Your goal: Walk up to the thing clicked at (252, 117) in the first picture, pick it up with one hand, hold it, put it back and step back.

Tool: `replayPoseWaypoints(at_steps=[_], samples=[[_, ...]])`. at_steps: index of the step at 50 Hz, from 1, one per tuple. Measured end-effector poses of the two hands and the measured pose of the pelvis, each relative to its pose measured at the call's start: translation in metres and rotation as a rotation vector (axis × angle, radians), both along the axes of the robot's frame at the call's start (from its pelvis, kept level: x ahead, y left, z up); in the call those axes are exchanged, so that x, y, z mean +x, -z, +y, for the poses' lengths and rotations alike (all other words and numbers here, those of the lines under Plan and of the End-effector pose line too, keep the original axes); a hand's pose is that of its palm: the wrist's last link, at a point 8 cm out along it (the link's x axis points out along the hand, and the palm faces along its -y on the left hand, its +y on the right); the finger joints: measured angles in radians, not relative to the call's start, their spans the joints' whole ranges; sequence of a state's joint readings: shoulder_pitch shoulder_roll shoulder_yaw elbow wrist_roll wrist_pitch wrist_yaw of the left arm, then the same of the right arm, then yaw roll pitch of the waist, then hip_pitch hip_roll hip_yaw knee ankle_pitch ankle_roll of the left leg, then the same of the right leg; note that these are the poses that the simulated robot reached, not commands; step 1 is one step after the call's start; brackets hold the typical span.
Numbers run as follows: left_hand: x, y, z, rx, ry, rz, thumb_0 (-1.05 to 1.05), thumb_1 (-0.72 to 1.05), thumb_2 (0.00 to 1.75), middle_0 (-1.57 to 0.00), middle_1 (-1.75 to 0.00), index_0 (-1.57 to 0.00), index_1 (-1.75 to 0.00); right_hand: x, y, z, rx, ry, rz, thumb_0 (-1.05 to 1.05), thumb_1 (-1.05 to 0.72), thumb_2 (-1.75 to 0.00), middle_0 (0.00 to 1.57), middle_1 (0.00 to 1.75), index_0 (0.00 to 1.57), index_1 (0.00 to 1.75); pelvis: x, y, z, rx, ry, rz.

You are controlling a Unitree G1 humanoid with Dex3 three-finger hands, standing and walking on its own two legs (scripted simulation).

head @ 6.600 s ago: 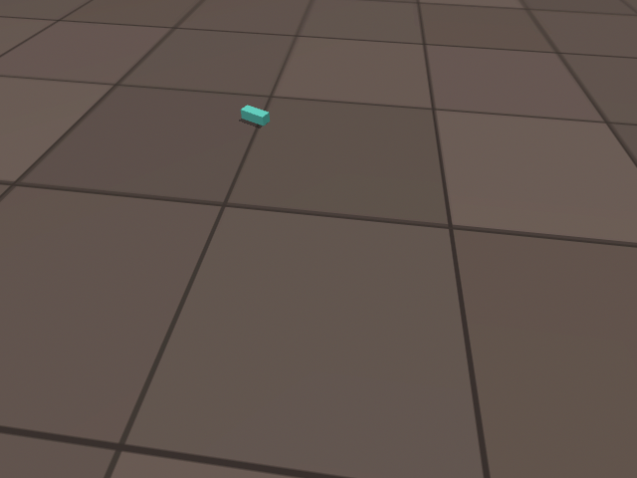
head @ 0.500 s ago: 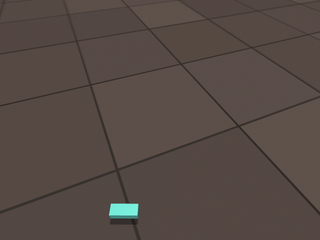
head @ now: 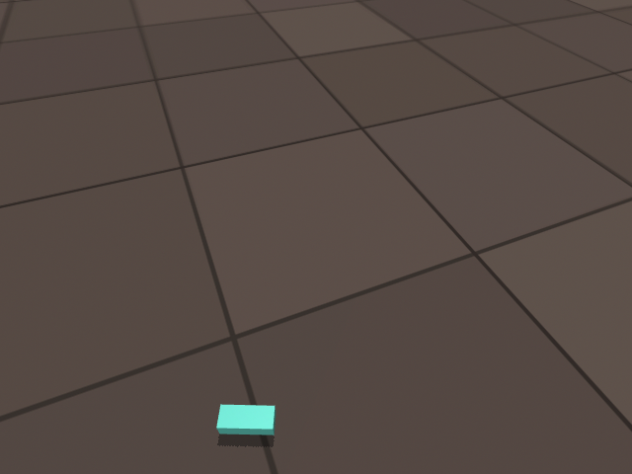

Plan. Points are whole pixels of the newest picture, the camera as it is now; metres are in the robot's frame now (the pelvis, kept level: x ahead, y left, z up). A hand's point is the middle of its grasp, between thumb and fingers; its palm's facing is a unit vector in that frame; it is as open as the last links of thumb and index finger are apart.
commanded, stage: walk up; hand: left
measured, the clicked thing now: (247, 419) +0.44 +0.21 -0.75
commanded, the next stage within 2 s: stand in 0.10 s
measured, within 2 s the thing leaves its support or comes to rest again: neither
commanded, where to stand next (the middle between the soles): +0.04 -0.04 m, yaw +1 degrees
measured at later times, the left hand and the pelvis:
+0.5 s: hand out of the picture +0.08 +0.26 -0.15, palm faces -0.02 -0.94 -0.35, open 7.4 cm; pelvis +0.00 +0.00 +0.00, yaw +1 degrees
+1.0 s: hand out of the picture +0.07 +0.26 -0.16, palm faces -0.02 -0.94 -0.34, open 7.4 cm; pelvis +0.00 +0.00 +0.00, yaw +1 degrees
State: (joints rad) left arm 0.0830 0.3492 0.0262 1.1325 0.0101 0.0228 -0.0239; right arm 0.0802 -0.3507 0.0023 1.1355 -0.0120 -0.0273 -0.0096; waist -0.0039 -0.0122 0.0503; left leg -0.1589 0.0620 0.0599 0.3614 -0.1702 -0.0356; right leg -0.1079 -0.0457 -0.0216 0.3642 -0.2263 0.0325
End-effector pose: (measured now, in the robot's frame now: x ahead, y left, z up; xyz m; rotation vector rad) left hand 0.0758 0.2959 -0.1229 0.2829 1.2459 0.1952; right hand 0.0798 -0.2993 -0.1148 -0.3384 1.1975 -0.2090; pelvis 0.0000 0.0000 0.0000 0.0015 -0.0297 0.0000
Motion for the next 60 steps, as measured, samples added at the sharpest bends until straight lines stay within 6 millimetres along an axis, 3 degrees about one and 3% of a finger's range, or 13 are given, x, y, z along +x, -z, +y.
replayPoseWaypoints(at_steps=[22,39,60], samples=[[0.002,-0.008,0.004,0.036,0.02,-0.025,0.01,0.91,0.9,-0.2,-0.3,-0.2,-0.3,0.002,0.004,0.006,0.037,0.004,0.015,0.01,-0.91,-0.9,0.2,0.3,0.21,0.3,-0.003,-0.002,0.0,-0.002,-0.007,-0.01],[-0.012,-0.004,0.005,0.028,0.008,0.005,0.01,0.91,0.9,-0.2,-0.3,-0.2,-0.3,-0.011,0.003,0.004,0.024,0.005,0.057,0.01,-0.91,-0.9,0.2,0.3,0.21,0.3,-0.002,-0.003,0.001,-0.001,-0.018,-0.002],[-0.011,-0.006,0.007,0.033,0.001,-0.003,0.01,0.91,0.9,-0.2,-0.3,-0.2,-0.3,0.003,0.003,0.007,0.03,-0.012,0.027,0.01,-0.91,-0.9,0.2,0.3,0.21,0.3,0.002,-0.003,0.002,0.0,-0.021,-0.005]])
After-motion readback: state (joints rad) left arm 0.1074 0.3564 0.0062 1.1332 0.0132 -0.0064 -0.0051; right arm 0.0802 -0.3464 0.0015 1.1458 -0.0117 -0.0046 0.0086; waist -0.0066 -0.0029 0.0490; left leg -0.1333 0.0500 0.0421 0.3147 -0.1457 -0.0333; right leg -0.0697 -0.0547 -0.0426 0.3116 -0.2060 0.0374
